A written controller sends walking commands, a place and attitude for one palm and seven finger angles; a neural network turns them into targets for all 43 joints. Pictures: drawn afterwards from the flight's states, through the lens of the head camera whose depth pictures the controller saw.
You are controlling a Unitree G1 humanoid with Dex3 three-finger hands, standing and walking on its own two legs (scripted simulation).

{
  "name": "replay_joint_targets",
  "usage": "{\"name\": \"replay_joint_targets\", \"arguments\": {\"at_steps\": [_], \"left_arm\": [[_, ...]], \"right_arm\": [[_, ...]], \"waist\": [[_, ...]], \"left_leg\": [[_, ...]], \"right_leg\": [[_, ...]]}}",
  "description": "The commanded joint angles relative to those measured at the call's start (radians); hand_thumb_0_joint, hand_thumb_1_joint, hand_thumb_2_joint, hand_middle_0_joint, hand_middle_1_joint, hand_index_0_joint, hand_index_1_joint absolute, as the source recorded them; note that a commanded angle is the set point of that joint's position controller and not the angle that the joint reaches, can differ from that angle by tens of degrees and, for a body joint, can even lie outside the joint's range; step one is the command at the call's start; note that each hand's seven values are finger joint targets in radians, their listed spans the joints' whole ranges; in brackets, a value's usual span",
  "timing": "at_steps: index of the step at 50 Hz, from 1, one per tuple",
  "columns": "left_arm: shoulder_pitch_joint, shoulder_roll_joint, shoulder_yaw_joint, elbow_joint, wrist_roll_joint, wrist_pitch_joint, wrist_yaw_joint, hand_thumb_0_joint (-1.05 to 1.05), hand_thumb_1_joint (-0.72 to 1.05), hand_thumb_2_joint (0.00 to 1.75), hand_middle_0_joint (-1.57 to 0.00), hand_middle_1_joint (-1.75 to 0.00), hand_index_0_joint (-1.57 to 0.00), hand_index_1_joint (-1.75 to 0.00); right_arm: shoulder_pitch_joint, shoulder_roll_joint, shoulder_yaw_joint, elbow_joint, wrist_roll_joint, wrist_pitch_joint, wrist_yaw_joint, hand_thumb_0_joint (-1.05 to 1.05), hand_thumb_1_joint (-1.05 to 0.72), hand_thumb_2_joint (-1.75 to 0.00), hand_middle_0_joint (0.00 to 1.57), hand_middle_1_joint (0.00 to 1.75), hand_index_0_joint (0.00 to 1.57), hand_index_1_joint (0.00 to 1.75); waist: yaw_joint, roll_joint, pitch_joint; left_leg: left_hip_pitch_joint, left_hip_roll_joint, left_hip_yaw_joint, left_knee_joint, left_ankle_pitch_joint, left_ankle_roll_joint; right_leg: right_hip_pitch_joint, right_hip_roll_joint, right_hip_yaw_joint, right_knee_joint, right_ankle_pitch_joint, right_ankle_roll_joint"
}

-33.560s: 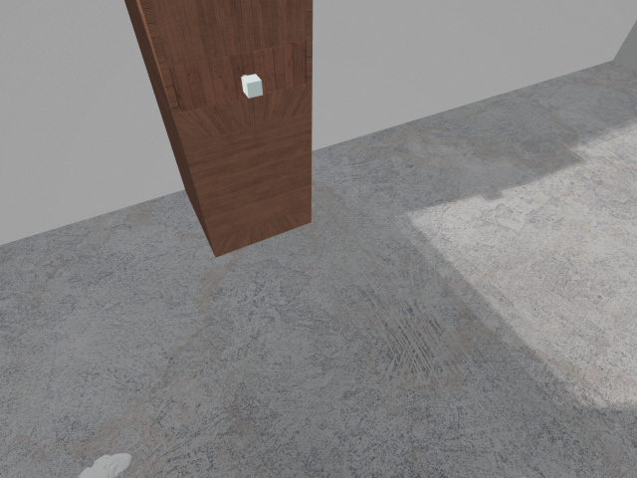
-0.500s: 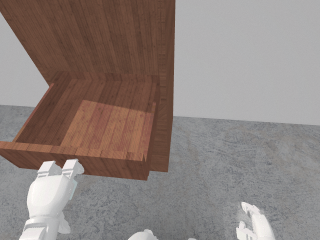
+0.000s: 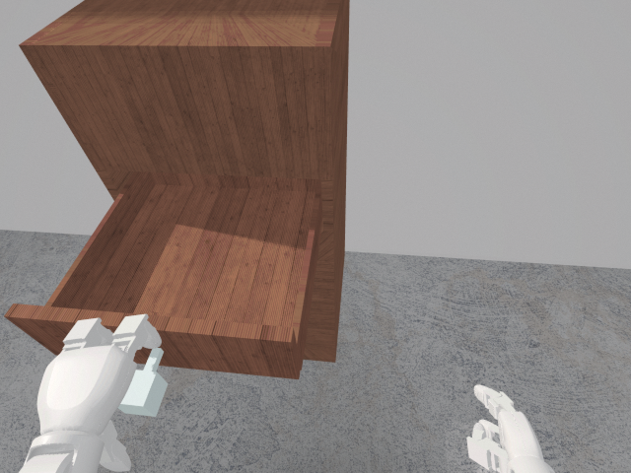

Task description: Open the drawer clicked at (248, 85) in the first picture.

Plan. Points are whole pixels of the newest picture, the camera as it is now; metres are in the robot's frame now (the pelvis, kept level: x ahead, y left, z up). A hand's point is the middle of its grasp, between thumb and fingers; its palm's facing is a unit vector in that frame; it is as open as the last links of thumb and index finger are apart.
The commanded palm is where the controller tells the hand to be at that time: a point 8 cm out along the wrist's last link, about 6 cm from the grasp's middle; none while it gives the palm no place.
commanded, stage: lift the hand off the handle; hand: left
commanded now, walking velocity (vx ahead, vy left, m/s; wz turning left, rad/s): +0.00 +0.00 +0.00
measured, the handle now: (147, 377) +0.23 +0.26 -0.02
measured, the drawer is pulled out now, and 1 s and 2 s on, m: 0.30 0.30 0.30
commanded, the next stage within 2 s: draw the hand back to the body in 0.78 s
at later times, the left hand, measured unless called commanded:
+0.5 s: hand (92, 361) +0.20 +0.26 +0.10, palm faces +0.06 -0.12 -0.99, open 13.8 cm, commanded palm +0.18 +0.26 +0.17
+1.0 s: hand (83, 361) +0.19 +0.25 +0.13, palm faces +0.03 -0.12 -0.99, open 13.8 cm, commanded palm +0.17 +0.26 +0.19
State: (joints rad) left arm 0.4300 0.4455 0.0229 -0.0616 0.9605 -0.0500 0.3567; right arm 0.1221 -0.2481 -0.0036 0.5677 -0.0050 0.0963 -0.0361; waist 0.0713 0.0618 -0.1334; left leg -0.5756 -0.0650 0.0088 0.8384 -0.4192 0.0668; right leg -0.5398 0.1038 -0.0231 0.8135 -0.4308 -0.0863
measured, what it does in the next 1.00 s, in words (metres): stands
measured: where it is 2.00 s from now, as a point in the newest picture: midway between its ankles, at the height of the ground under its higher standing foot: outside the picture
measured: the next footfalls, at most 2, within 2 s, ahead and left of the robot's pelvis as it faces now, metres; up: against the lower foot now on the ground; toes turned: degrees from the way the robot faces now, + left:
none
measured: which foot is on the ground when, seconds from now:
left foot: down 0.00-1.00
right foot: down 0.00-1.00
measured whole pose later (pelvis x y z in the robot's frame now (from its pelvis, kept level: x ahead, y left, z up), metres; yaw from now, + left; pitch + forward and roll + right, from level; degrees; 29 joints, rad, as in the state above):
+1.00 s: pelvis +0.00 +0.02 +0.03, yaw +0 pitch +2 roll -1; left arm 0.46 0.51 0.01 -0.44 0.86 0.05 0.06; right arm 0.14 -0.25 0.06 0.52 0.02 0.14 0.01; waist 0.12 0.10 -0.06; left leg -0.30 -0.08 0.01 0.58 -0.31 0.09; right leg -0.25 0.09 0.00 0.53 -0.31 -0.06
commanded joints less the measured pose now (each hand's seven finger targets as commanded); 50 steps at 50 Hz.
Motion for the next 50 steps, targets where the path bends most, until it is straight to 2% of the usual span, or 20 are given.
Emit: {"name": "replay_joint_targets", "arguments": {"at_steps": [1, 5, 7, 10, 12, 18, 19, 22, 24, 28, 32, 34, 36, 37, 38, 43, 46, 47, 48, 50], "left_arm": [[-0.115, 0.209, 0.151, -0.25, -0.005, -0.014, 0.033, 0.0, -0.5, 0.3, -0.3, -1.2, -0.3, -1.2], [-0.1, 0.207, 0.152, -0.327, -0.01, -0.016, 0.011, 0.0, -0.5, 0.3, -0.3, -1.2, -0.3, -1.2], [-0.08, 0.179, 0.129, -0.335, -0.03, -0.001, -0.01, 0.0, -0.5, 0.3, -0.3, -1.2, -0.3, -1.2], [-0.059, 0.207, 0.15, -0.317, -0.03, 0.029, -0.041, 0.0, -0.5, 0.3, -0.3, -1.2, -0.3, -1.2], [-0.036, 0.203, 0.15, -0.323, -0.044, 0.051, -0.067, 0.0, -0.5, 0.3, -0.3, -1.2, -0.3, -1.2], [-0.073, 0.201, 0.113, -0.446, -0.063, 0.067, -0.134, 0.0, -0.5, 0.3, -0.3, -1.2, -0.3, -1.2], [-0.09, 0.197, 0.105, -0.457, -0.067, 0.064, -0.142, 0.0, -0.5, 0.3, -0.3, -1.2, -0.3, -1.2], [-0.091, 0.219, 0.129, -0.49, -0.067, 0.062, -0.154, 0.0, -0.5, 0.3, -0.3, -1.2, -0.3, -1.2], [-0.141, 0.195, 0.096, -0.499, -0.058, 0.061, -0.163, 0.0, -0.5, 0.3, -0.3, -1.2, -0.3, -1.2], [-0.153, 0.21, 0.106, -0.534, -0.051, 0.081, -0.175, 0.0, -0.5, 0.3, -0.3, -1.2, -0.3, -1.2], [-0.141, 0.187, 0.09, -0.541, -0.081, 0.117, -0.205, 0.0, -0.5, 0.3, -0.3, -1.2, -0.3, -1.2], [-0.172, 0.216, 0.101, -0.545, -0.081, 0.13, -0.224, 0.0, -0.5, 0.3, -0.3, -1.2, -0.3, -1.2], [-0.14, 0.207, 0.095, -0.482, -0.079, 0.145, -0.241, 0.0, -0.5, 0.3, -0.3, -1.2, -0.3, -1.2], [-0.112, 0.19, 0.096, -0.453, -0.092, 0.153, -0.251, 0.0, -0.5, 0.3, -0.3, -1.2, -0.3, -1.2], [-0.141, 0.168, 0.06, -0.473, -0.084, 0.151, -0.264, 0.0, -0.5, 0.3, -0.3, -1.2, -0.3, -1.2], [-0.143, 0.223, 0.1, -0.572, -0.085, 0.122, -0.27, 0.0, -0.5, 0.3, -0.3, -1.2, -0.3, -1.2], [-0.117, 0.261, 0.149, -0.59, -0.08, 0.087, -0.248, 0.0, -0.5, 0.3, -0.3, -1.2, -0.3, -1.2], [-0.082, 0.264, 0.171, -0.599, -0.093, 0.082, -0.238, 0.0, -0.5, 0.3, -0.3, -1.2, -0.3, -1.2], [-0.064, 0.265, 0.174, -0.613, -0.085, 0.078, -0.231, 0.0, -0.5, 0.3, -0.3, -1.2, -0.3, -1.2], [-0.064, 0.254, 0.173, -0.587, -0.093, 0.066, -0.227, 0.0, -0.5, 0.3, -0.3, -1.2, -0.3, -1.2]], "right_arm": [[-0.127, -0.094, -0.032, -0.161, -0.001, -0.048, -0.009, 0.0, -0.9, -0.9, 0.2, 0.3, 0.2, 0.3], [-0.133, -0.09, -0.029, -0.17, -0.001, -0.046, 0.0, 0.0, -0.9, -0.9, 0.2, 0.3, 0.2, 0.3], [-0.129, -0.091, -0.029, -0.173, 0.006, -0.044, 0.004, 0.0, -0.9, -0.9, 0.2, 0.3, 0.2, 0.3], [-0.137, -0.093, -0.022, -0.174, 0.006, -0.032, 0.009, 0.0, -0.9, -0.9, 0.2, 0.3, 0.2, 0.3], [-0.148, -0.093, -0.018, -0.181, 0.012, -0.023, 0.011, 0.0, -0.9, -0.9, 0.2, 0.3, 0.2, 0.3], [-0.148, -0.091, -0.004, -0.194, 0.013, -0.021, 0.012, 0.0, -0.9, -0.9, 0.2, 0.3, 0.2, 0.3], [-0.143, -0.092, -0.007, -0.189, 0.013, -0.019, 0.011, 0.0, -0.9, -0.9, 0.2, 0.3, 0.2, 0.3], [-0.152, -0.096, 0.0, -0.199, 0.013, -0.02, 0.012, 0.0, -0.9, -0.9, 0.2, 0.3, 0.2, 0.3], [-0.138, -0.089, -0.002, -0.188, 0.01, -0.018, 0.017, 0.0, -0.9, -0.9, 0.2, 0.3, 0.2, 0.3], [-0.143, -0.086, 0.004, -0.197, 0.017, -0.016, 0.028, 0.0, -0.9, -0.9, 0.2, 0.3, 0.2, 0.3], [-0.175, -0.087, 0.005, -0.206, 0.031, -0.01, 0.039, 0.0, -0.9, -0.9, 0.2, 0.3, 0.2, 0.3], [-0.162, -0.089, 0.005, -0.194, 0.03, -0.002, 0.041, 0.0, -0.9, -0.9, 0.2, 0.3, 0.2, 0.3], [-0.157, -0.089, 0.011, -0.193, 0.031, 0.003, 0.042, 0.0, -0.9, -0.9, 0.2, 0.3, 0.2, 0.3], [-0.186, -0.09, 0.019, -0.198, 0.041, 0.002, 0.047, 0.0, -0.9, -0.9, 0.2, 0.3, 0.2, 0.3], [-0.16, -0.087, 0.019, -0.194, 0.036, 0.002, 0.053, 0.0, -0.9, -0.9, 0.2, 0.3, 0.2, 0.3], [-0.158, -0.094, 0.021, -0.22, 0.029, -0.007, 0.045, 0.0, -0.9, -0.9, 0.2, 0.3, 0.2, 0.3], [-0.151, -0.101, 0.015, -0.22, 0.022, -0.007, 0.033, 0.0, -0.9, -0.9, 0.2, 0.3, 0.2, 0.3], [-0.173, -0.106, 0.02, -0.225, 0.028, -0.011, 0.034, 0.0, -0.9, -0.9, 0.2, 0.3, 0.2, 0.3], [-0.142, -0.099, 0.019, -0.227, 0.022, -0.012, 0.033, 0.0, -0.9, -0.9, 0.2, 0.3, 0.2, 0.3], [-0.148, -0.102, 0.013, -0.218, 0.022, -0.005, 0.032, 0.0, -0.9, -0.9, 0.2, 0.3, 0.2, 0.3]], "waist": [[-0.006, -0.013, -0.133], [0.012, 0.041, -0.166], [0.002, 0.027, -0.148], [0.017, -0.044, -0.115], [0.022, -0.044, -0.111], [0.026, 0.012, -0.115], [0.016, 0.008, -0.089], [0.025, 0.022, -0.085], [0.02, 0.021, -0.061], [0.038, 0.048, -0.094], [0.034, 0.018, -0.077], [0.034, -0.006, -0.074], [0.034, -0.058, -0.026], [0.032, -0.04, 0.0], [0.029, -0.048, -0.013], [0.039, -0.009, -0.095], [0.041, -0.005, -0.054], [0.041, 0.036, -0.056], [0.049, 0.015, -0.078], [0.037, 0.009, -0.019]], "left_leg": [[0.176, 0.02, -0.056, -0.112, 0.256, -0.014], [0.243, 0.027, -0.061, -0.13, 0.334, -0.022], [0.255, 0.035, -0.069, -0.14, 0.364, -0.026], [0.236, 0.037, -0.069, -0.168, 0.339, -0.026], [0.242, 0.041, -0.067, -0.184, 0.352, -0.028], [0.316, 0.053, -0.068, -0.22, 0.406, -0.03], [0.324, 0.057, -0.072, -0.227, 0.407, -0.032], [0.34, 0.066, -0.08, -0.246, 0.417, -0.039], [0.35, 0.07, -0.087, -0.262, 0.397, -0.045], [0.375, 0.078, -0.094, -0.286, 0.428, -0.06], [0.387, 0.084, -0.104, -0.314, 0.458, -0.065], [0.385, 0.083, -0.093, -0.333, 0.436, -0.063], [0.358, 0.076, -0.081, -0.343, 0.399, -0.055], [0.348, 0.079, -0.087, -0.351, 0.386, -0.055], [0.352, 0.078, -0.08, -0.352, 0.389, -0.053], [0.386, 0.075, -0.068, -0.34, 0.399, -0.041], [0.387, 0.075, -0.062, -0.329, 0.395, -0.044], [0.384, 0.072, -0.07, -0.33, 0.389, -0.043], [0.391, 0.075, -0.059, -0.315, 0.402, -0.042], [0.384, 0.068, -0.059, -0.315, 0.377, -0.042]], "right_leg": [[0.056, -0.058, 0.105, -0.166, 0.288, 0.042], [0.071, -0.056, 0.094, -0.169, 0.315, 0.036], [0.079, -0.053, 0.079, -0.175, 0.32, 0.036], [0.108, -0.057, 0.078, -0.195, 0.316, 0.043], [0.143, -0.058, 0.081, -0.208, 0.339, 0.04], [0.175, -0.07, 0.071, -0.244, 0.336, 0.044], [0.163, -0.066, 0.069, -0.253, 0.324, 0.043], [0.17, -0.062, 0.066, -0.269, 0.299, 0.039], [0.155, -0.064, 0.047, -0.274, 0.254, 0.038], [0.193, -0.067, 0.036, -0.28, 0.244, 0.034], [0.227, -0.061, 0.033, -0.301, 0.263, 0.033], [0.25, -0.067, 0.03, -0.314, 0.264, 0.038], [0.249, -0.066, 0.029, -0.327, 0.256, 0.042], [0.254, -0.06, 0.036, -0.333, 0.252, 0.034], [0.257, -0.07, 0.023, -0.332, 0.252, 0.038], [0.303, -0.077, 0.041, -0.344, 0.287, 0.041], [0.269, -0.069, 0.06, -0.357, 0.282, 0.035], [0.278, -0.065, 0.072, -0.361, 0.292, 0.03], [0.276, -0.074, 0.059, -0.353, 0.296, 0.032], [0.24, -0.069, 0.063, -0.366, 0.274, 0.032]]}}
